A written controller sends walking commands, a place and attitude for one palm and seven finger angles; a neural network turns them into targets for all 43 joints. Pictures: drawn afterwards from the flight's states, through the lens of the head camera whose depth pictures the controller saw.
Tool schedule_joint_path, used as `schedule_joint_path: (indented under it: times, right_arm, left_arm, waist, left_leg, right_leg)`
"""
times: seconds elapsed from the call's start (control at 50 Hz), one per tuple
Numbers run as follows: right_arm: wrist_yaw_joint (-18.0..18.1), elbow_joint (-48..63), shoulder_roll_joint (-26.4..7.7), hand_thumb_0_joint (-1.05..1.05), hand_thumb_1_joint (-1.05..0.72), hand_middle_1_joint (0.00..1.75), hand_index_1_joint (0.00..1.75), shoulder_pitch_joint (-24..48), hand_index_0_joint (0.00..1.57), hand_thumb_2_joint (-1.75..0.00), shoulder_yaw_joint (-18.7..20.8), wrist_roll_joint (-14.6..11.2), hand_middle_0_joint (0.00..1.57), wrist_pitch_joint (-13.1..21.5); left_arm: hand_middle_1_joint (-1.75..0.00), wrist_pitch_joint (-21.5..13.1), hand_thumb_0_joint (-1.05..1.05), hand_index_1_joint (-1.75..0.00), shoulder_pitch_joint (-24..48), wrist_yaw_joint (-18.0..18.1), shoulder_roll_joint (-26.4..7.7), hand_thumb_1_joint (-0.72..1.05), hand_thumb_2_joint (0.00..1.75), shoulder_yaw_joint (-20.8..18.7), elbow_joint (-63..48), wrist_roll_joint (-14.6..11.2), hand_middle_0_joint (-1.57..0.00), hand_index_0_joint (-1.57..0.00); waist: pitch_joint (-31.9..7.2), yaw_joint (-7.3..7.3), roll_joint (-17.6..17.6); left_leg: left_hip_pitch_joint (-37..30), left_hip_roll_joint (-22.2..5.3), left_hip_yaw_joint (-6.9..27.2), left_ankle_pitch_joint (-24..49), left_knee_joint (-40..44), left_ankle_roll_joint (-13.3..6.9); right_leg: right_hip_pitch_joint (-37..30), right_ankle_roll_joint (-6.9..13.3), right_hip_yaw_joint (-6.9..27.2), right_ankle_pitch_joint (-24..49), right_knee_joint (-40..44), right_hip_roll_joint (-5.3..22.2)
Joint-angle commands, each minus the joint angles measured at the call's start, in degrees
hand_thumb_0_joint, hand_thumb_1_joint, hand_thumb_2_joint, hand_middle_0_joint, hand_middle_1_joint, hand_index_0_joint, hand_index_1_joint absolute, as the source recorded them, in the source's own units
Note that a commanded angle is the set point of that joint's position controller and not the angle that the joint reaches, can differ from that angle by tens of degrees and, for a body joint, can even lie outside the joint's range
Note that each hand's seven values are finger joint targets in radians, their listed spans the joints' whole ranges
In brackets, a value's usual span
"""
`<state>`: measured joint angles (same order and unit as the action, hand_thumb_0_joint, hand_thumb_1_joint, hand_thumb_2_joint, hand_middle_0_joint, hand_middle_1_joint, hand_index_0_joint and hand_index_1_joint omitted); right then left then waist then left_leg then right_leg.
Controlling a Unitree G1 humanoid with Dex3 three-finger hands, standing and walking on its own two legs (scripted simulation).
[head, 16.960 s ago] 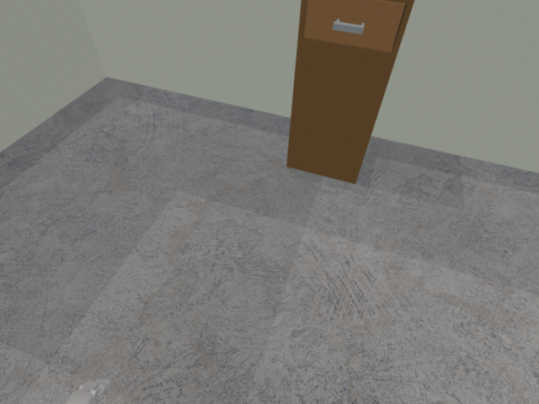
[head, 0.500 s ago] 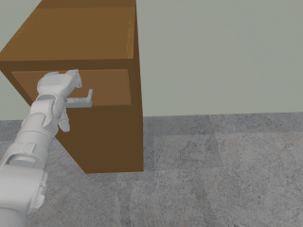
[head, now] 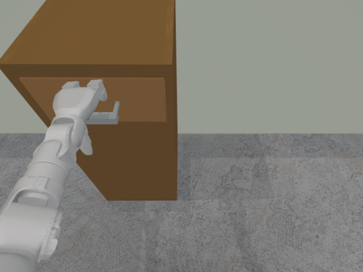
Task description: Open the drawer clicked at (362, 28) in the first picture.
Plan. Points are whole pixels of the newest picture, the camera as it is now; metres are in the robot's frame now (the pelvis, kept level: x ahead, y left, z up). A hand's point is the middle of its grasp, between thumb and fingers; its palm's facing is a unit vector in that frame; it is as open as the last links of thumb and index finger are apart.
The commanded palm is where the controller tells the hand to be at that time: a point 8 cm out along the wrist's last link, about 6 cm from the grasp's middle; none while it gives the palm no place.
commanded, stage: lower the fingers behind the handle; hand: left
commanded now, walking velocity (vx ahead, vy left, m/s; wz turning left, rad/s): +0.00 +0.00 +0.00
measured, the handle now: (97, 111) +0.49 +0.23 +0.04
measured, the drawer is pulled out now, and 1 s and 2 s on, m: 0.00 0.00 0.00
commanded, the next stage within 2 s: lift the fingers back up to retry in 1.20 s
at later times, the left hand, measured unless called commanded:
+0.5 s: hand (88, 123) +0.45 +0.24 +0.04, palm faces +0.00 -0.02 -1.00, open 13.9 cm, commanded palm +0.42 +0.24 +0.07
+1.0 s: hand (88, 127) +0.44 +0.24 +0.04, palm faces -0.01 -0.01 -1.00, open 13.9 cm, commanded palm +0.42 +0.24 +0.05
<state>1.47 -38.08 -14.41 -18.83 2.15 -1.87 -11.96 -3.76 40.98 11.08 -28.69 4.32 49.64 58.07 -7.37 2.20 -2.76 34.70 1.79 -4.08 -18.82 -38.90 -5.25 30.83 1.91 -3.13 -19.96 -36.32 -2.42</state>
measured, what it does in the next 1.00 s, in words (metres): stands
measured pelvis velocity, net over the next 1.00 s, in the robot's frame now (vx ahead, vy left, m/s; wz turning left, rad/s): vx -0.03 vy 0.00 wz -0.01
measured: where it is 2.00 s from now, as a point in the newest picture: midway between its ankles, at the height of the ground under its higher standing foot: outside the picture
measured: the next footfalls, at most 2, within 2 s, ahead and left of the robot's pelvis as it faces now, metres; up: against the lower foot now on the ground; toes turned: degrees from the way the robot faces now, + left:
none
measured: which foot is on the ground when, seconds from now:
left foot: down 0.00-1.00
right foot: down 0.00-1.00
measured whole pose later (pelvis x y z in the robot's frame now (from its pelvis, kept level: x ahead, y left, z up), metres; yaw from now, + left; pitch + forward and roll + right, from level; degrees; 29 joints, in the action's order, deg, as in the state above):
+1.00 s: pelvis -0.03 +0.00 -0.02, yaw -1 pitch +17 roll -3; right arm 2.1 -35.7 -15.1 -21.0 1.2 -2.0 -11.1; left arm -3.2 44.9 13.6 -30.5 5.6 53.5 60.1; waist -8.6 3.9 -2.4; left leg 45.6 0.8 -4.2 -20.2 -48.4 -5.7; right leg 41.6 1.9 -3.6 -21.3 -45.6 -2.8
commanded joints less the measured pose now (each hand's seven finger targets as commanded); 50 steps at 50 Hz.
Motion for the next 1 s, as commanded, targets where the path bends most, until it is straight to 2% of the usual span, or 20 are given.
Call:
schedule_joint_path:
  times: [0.0, 0.06, 0.1, 0.12, 0.14, 0.18, 0.2, 0.24, 0.26, 0.32, 0.36, 0.5, 0.54, 0.56, 0.64, 0.78, 0.8, 0.84, 0.92, 0.98]
  right_arm:
    - [1.2, 5.6, -9.7, 0.00, -0.90, 0.30, 0.30, -3.3, 0.20, -0.90, 2.9, 0.1, 0.20, 0.6]
    - [1.3, 6.2, -9.4, 0.00, -0.90, 0.30, 0.30, -3.3, 0.20, -0.90, 2.8, 0.2, 0.20, 0.7]
    - [1.3, 6.8, -9.2, 0.00, -0.90, 0.30, 0.30, -3.5, 0.20, -0.90, 3.2, 0.6, 0.20, 1.1]
    - [1.5, 6.5, -9.3, 0.00, -0.90, 0.30, 0.30, -3.7, 0.20, -0.90, 3.3, 0.9, 0.20, 1.0]
    - [1.4, 6.6, -9.2, 0.00, -0.90, 0.30, 0.30, -3.8, 0.20, -0.90, 3.3, 0.8, 0.20, 0.9]
    - [1.2, 6.8, -8.9, 0.00, -0.90, 0.30, 0.30, -3.5, 0.20, -0.90, 3.3, 0.7, 0.20, 1.1]
    - [1.1, 6.6, -9.2, 0.00, -0.90, 0.30, 0.30, -3.7, 0.20, -0.90, 3.4, 0.7, 0.20, 1.3]
    - [1.2, 6.4, -9.6, 0.00, -0.90, 0.30, 0.30, -4.0, 0.20, -0.90, 3.2, 0.6, 0.20, 1.1]
    - [1.2, 6.4, -9.5, 0.00, -0.90, 0.30, 0.30, -4.0, 0.20, -0.90, 3.2, 0.6, 0.20, 1.2]
    - [1.2, 5.9, -9.9, 0.00, -0.90, 0.30, 0.30, -4.6, 0.20, -0.90, 3.2, 0.6, 0.20, 1.2]
    - [0.9, 6.0, -9.6, 0.00, -0.90, 0.30, 0.30, -4.9, 0.20, -0.90, 3.3, 0.6, 0.20, 1.2]
    - [1.0, 6.4, -9.8, 0.00, -0.90, 0.30, 0.30, -5.5, 0.20, -0.90, 2.8, 0.4, 0.20, 0.9]
    - [1.3, 6.5, -10.0, 0.00, -0.90, 0.30, 0.30, -5.8, 0.20, -0.90, 2.6, 0.4, 0.20, 0.8]
    - [1.3, 7.0, -9.8, 0.00, -0.90, 0.30, 0.30, -5.6, 0.20, -0.90, 2.6, 0.4, 0.20, 0.9]
    - [1.5, 7.0, -10.1, 0.00, -0.90, 0.30, 0.30, -6.0, 0.20, -0.90, 2.4, 0.3, 0.20, 1.1]
    - [1.4, 6.9, -10.1, 0.00, -0.90, 0.30, 0.30, -6.8, 0.20, -0.90, 2.5, 0.2, 0.20, 1.6]
    - [1.4, 6.8, -10.4, 0.00, -0.90, 0.30, 0.30, -7.0, 0.20, -0.90, 2.5, 0.2, 0.20, 1.7]
    - [1.6, 6.8, -10.4, 0.00, -0.90, 0.30, 0.30, -7.3, 0.20, -0.90, 2.4, 0.2, 0.20, 1.6]
    - [1.5, 6.6, -10.2, 0.00, -0.90, 0.30, 0.30, -7.5, 0.20, -0.90, 2.5, 0.3, 0.20, 1.7]
    - [1.7, 6.4, -10.3, 0.00, -0.90, 0.30, 0.30, -7.3, 0.20, -0.90, 2.2, 0.0, 0.20, 2.0]
  left_arm:
    - [-1.20, 1.0, 0.00, -1.20, 18.8, -0.6, -11.4, -0.50, 0.30, -2.7, -5.0, 0.6, -0.30, -0.30]
    - [-1.20, -0.2, 0.00, -1.20, 18.6, -0.8, -11.0, -0.50, 0.30, -2.7, -5.4, 1.0, -0.30, -0.30]
    - [-1.20, -2.6, 0.00, -1.20, 21.3, -0.5, -11.4, -0.50, 0.30, -3.4, -10.1, 0.6, -0.30, -0.30]
    - [-1.20, -3.2, 0.00, -1.20, 20.2, -0.1, -13.1, -0.50, 0.30, -5.1, -9.3, 0.5, -0.30, -0.30]
    - [-1.20, -3.1, 0.00, -1.20, 18.0, 0.1, -13.0, -0.50, 0.30, -5.3, -8.0, 0.8, -0.30, -0.30]
    - [-1.20, -2.8, 0.00, -1.20, 16.4, 0.1, -7.4, -0.50, 0.30, -1.5, -6.9, 0.1, -0.30, -0.30]
    - [-1.20, -2.8, 0.00, -1.20, 15.4, 0.5, -9.3, -0.50, 0.30, -3.3, -6.1, 0.1, -0.30, -0.30]
    - [-1.20, -2.6, 0.00, -1.20, 16.9, 1.3, -11.2, -0.50, 0.30, -4.2, -4.9, 0.6, -0.30, -0.30]
    - [-1.20, -2.1, 0.00, -1.20, 17.1, 1.6, -9.9, -0.50, 0.30, -2.8, -4.3, 0.9, -0.30, -0.30]
    - [-1.20, -0.9, 0.00, -1.20, 19.3, 2.5, -11.4, -0.50, 0.30, -3.4, -3.4, 1.9, -0.30, -0.30]
    - [-1.20, 0.1, 0.00, -1.20, 18.0, 2.9, -9.1, -0.50, 0.30, -2.0, -2.3, 2.0, -0.30, -0.30]
    - [-1.20, 2.4, 0.00, -1.20, 15.7, 1.8, -9.1, -0.50, 0.30, -1.7, 1.9, 1.5, -0.30, -0.30]
    - [-1.20, 2.2, 0.00, -1.20, 15.4, 1.1, -10.8, -0.50, 0.30, -2.7, 2.3, 1.6, -0.30, -0.30]
    - [-1.20, 2.2, 0.00, -1.20, 15.1, 0.7, -8.0, -0.50, 0.30, -0.4, 2.3, 1.2, -0.30, -0.30]
    - [-1.20, 1.2, 0.00, -1.20, 14.2, -0.3, -9.6, -0.50, 0.30, -1.5, 3.0, 1.0, -0.30, -0.30]
    - [-1.20, 0.8, 0.00, -1.20, 13.1, -0.4, -6.3, -0.50, 0.30, 1.3, 4.5, 1.4, -0.30, -0.30]
    - [-1.20, 0.6, 0.00, -1.20, 14.1, -0.2, -8.8, -0.50, 0.30, -0.6, 3.7, 1.4, -0.30, -0.30]
    - [-1.20, 0.8, 0.00, -1.20, 14.9, -0.1, -9.9, -0.50, 0.30, -1.0, 3.9, 1.3, -0.30, -0.30]
    - [-1.20, 1.0, 0.00, -1.20, 16.0, 0.1, -9.4, -0.50, 0.30, -0.9, 3.1, 1.2, -0.30, -0.30]
    - [-1.20, 1.6, 0.00, -1.20, 17.3, 0.0, -8.5, -0.50, 0.30, 0.7, 4.9, 1.0, -0.30, -0.30]
  waist:
    - [-14.3, 1.81, 2.3]
    - [-13.8, 1.68, 1.4]
    - [-17.2, 1.74, -0.9]
    - [-18.8, 1.65, 0.8]
    - [-19.5, 1.06, -0.2]
    - [-16.2, 2.06, 1.6]
    - [-15.8, 1.45, 2.8]
    - [-15.3, 1.86, 2.8]
    - [-15.0, 2.25, 3.3]
    - [-14.9, 2.61, 2.4]
    - [-16.2, 2.43, 1.5]
    - [-14.5, 2.41, 3.3]
    - [-14.9, 2.28, 4.6]
    - [-13.9, 2.71, 3.9]
    - [-12.0, 2.59, 4.7]
    - [-10.6, 3.64, 4.8]
    - [-11.2, 3.33, 5.3]
    - [-12.9, 3.48, 5.2]
    - [-14.2, 3.29, 3.4]
    - [-11.5, 4.48, 4.3]
  left_leg:
    - [-15.7, -1.4, 4.9, 22.2, 2.8, 1.7]
    - [-15.5, -1.5, 5.3, 20.6, 2.5, 1.7]
    - [-17.9, -1.6, 5.5, 21.5, 1.6, 1.7]
    - [-18.1, -1.8, 5.8, 23.2, 1.2, 1.7]
    - [-18.2, -1.8, 5.9, 23.5, 0.9, 2.0]
    - [-17.0, -1.9, 5.8, 21.7, 0.7, 2.0]
    - [-15.6, -2.0, 5.7, 20.3, 0.8, 1.9]
    - [-14.0, -1.8, 5.9, 18.6, 0.8, 1.9]
    - [-13.4, -1.7, 5.9, 17.9, 0.6, 1.8]
    - [-12.7, -1.8, 6.0, 17.8, 0.2, 1.9]
    - [-13.5, -1.8, 5.8, 18.2, -0.3, 2.0]
    - [-10.2, -1.6, 5.3, 15.2, -0.7, 1.8]
    - [-9.0, -1.5, 5.2, 15.3, -1.0, 1.6]
    - [-8.7, -1.3, 4.9, 14.4, -1.1, 1.5]
    - [-6.6, -1.4, 4.9, 11.7, -1.3, 1.4]
    - [-5.2, -1.7, 5.6, 7.2, -2.5, 1.5]
    - [-4.2, -1.7, 5.6, 7.0, -2.7, 1.4]
    - [-4.2, -1.5, 5.5, 6.9, -2.8, 1.4]
    - [-5.2, -1.7, 5.7, 8.0, -3.1, 1.5]
    - [-3.2, -1.5, 5.7, 4.5, -3.0, 1.4]
  right_leg:
    - [-1.2, 0.9, 2.4, 15.4, 3.6, -0.9]
    - [0.5, 1.1, 2.3, 13.3, 3.0, -1.0]
    - [0.9, 1.1, 2.6, 13.4, 2.5, -1.1]
    - [0.0, 1.1, 2.6, 14.4, 2.0, -1.2]
    - [0.5, 1.0, 2.5, 14.3, 1.4, -1.3]
    - [2.8, 0.8, 2.1, 13.1, 1.7, -1.3]
    - [2.5, 0.8, 2.1, 12.3, 1.7, -1.3]
    - [3.0, 0.8, 2.3, 11.4, 1.4, -1.3]
    - [3.5, 0.8, 2.2, 11.0, 1.2, -1.3]
    - [4.8, 1.0, 2.0, 10.4, 0.9, -1.3]
    - [5.1, 0.9, 1.9, 10.6, 0.4, -1.4]
    - [5.1, 0.9, 1.8, 9.4, 0.2, -1.5]
    - [4.4, 0.8, 2.0, 10.0, -0.3, -1.5]
    - [5.0, 0.8, 2.0, 9.5, -0.1, -1.5]
    - [6.2, 0.7, 2.1, 7.4, -0.2, -1.4]
    - [11.2, 0.7, 1.8, 3.0, -1.2, -1.5]
    - [10.6, 0.8, 1.9, 3.0, -1.5, -1.4]
    - [9.8, 0.6, 2.1, 3.0, -1.5, -1.4]
    - [10.1, 0.8, 2.0, 3.5, -2.0, -1.5]
    - [11.7, 0.5, 2.0, 1.2, -1.5, -1.4]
